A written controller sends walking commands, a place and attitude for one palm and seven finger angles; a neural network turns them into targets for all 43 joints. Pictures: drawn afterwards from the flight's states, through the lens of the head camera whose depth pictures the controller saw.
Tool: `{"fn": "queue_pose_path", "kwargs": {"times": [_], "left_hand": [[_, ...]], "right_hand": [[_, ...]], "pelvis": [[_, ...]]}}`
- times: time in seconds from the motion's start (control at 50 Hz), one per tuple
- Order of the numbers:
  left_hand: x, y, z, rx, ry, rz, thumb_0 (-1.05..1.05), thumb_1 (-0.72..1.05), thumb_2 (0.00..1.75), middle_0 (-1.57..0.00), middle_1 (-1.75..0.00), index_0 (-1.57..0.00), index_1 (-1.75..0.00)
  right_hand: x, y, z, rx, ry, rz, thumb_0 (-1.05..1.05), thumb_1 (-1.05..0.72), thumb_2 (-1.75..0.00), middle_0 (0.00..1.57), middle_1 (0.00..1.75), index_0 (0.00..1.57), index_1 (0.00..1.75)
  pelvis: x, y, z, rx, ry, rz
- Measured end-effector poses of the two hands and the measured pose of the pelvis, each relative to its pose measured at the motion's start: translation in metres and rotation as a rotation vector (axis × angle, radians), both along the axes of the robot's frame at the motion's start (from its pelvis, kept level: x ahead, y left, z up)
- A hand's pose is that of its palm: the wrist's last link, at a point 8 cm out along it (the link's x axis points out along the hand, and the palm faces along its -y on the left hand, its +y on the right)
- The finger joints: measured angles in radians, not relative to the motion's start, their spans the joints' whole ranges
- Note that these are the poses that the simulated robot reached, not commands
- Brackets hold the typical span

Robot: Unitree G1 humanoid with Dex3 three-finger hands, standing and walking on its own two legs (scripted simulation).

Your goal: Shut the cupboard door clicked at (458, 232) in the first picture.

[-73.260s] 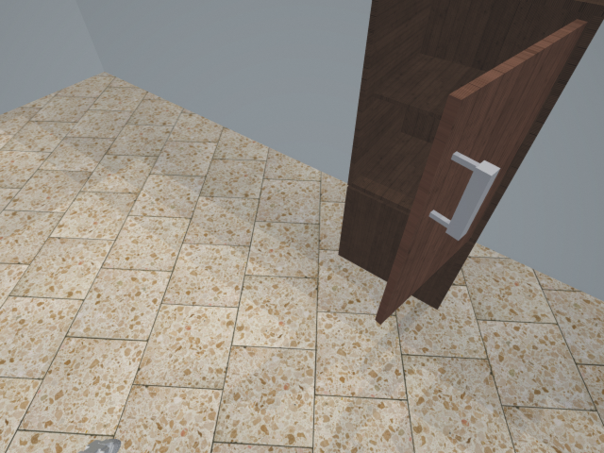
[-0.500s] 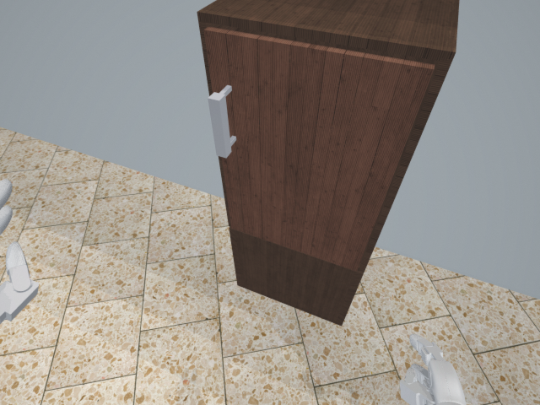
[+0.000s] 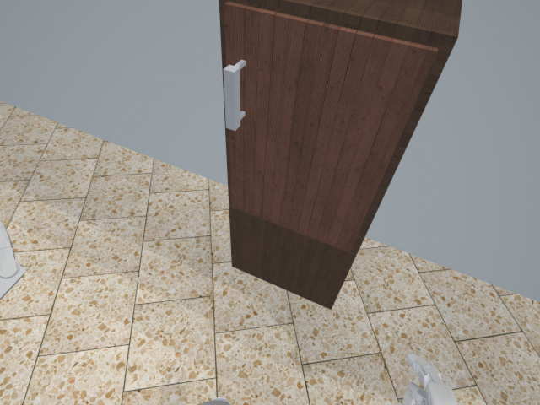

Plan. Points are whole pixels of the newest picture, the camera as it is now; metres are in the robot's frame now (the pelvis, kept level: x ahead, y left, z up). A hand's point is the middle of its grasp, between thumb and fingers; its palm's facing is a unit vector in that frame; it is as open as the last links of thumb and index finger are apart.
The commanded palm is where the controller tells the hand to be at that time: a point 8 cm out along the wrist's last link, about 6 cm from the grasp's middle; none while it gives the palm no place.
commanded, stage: step back with the hand held close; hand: left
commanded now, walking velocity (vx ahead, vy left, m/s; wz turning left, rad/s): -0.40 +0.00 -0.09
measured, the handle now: (237, 95) +0.72 +0.10 +0.09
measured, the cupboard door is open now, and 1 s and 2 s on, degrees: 0 0 0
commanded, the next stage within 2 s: stop stepping back and stand still in 0.32 s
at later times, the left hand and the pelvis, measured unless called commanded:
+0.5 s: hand out of the picture +0.11 +0.28 +0.19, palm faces +0.44 -0.81 -0.39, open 7.4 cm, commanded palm +0.06 +0.31 +0.19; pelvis -0.09 +0.01 +0.01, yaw -3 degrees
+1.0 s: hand out of the picture +0.06 +0.30 +0.19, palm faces +0.36 -0.83 -0.42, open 7.4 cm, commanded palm +0.00 +0.35 +0.19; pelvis -0.15 +0.05 +0.01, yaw -2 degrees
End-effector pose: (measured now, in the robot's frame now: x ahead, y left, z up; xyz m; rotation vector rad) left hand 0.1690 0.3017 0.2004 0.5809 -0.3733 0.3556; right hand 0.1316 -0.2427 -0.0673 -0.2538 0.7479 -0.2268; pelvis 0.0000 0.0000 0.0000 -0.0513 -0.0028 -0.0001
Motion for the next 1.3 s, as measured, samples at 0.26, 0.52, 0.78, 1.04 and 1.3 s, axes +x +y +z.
{"fn": "queue_pose_path", "kwargs": {"times": [0.26,0.52,0.78,1.04,1.3], "left_hand": [[-0.061,0.008,-0.005,-0.065,-0.018,0.034,0.01,0.88,0.90,-0.22,-0.31,-0.22,-0.31],[-0.102,0.010,0.001,-0.067,-0.020,-0.011,0.01,0.89,0.90,-0.21,-0.30,-0.21,-0.30],[-0.121,0.029,-0.009,-0.101,-0.028,-0.036,0.01,0.88,0.90,-0.22,-0.31,-0.22,-0.31],[-0.162,0.046,0.007,-0.048,0.036,-0.058,0.01,0.89,0.90,-0.22,-0.31,-0.21,-0.31],[-0.139,0.084,-0.013,-0.182,0.065,0.022,0.02,0.89,0.90,-0.21,-0.30,-0.21,-0.30]], "right_hand": [[-0.016,0.010,0.003,-0.021,0.015,0.057,0.01,-0.91,-0.90,0.21,0.30,0.20,0.30],[-0.063,0.041,0.013,0.048,-0.075,0.100,0.01,-0.90,-0.90,0.21,0.30,0.20,0.30],[-0.167,0.007,-0.009,-0.049,0.043,-0.119,0.01,-0.90,-0.90,0.21,0.30,0.20,0.30],[-0.179,0.065,0.003,0.041,0.039,-0.026,0.01,-0.91,-0.90,0.21,0.30,0.20,0.30],[-0.161,0.113,0.018,0.064,-0.040,0.011,0.01,-0.91,-0.90,0.21,0.30,0.20,0.30]], "pelvis": [[-0.041,0.011,0.000,0.008,0.017,0.026],[-0.100,0.012,0.005,0.003,0.069,-0.062],[-0.115,0.033,-0.006,-0.022,-0.062,-0.044],[-0.153,0.059,0.010,0.026,-0.019,-0.067],[-0.161,0.089,0.017,0.023,-0.019,-0.082]]}}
